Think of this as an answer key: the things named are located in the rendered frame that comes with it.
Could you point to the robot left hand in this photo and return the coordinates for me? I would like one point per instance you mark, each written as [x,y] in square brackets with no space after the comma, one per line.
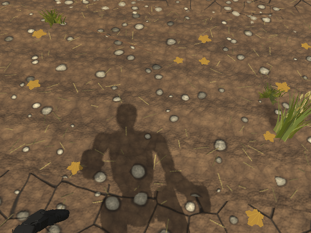
[41,219]

